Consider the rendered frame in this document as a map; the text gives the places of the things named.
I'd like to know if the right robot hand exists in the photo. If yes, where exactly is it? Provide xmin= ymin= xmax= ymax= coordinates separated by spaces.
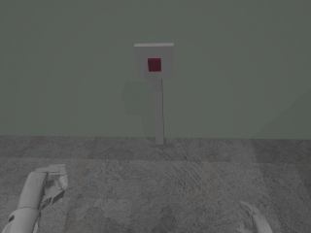
xmin=236 ymin=201 xmax=274 ymax=233

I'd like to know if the left robot forearm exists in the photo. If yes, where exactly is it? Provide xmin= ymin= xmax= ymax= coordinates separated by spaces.
xmin=2 ymin=208 xmax=41 ymax=233

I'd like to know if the left robot hand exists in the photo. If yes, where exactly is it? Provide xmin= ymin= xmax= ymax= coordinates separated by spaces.
xmin=17 ymin=164 xmax=69 ymax=211

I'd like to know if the panel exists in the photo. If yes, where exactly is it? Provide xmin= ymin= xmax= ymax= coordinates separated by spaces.
xmin=134 ymin=43 xmax=174 ymax=145

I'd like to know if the button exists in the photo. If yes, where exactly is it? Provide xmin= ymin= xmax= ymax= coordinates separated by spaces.
xmin=148 ymin=58 xmax=161 ymax=72

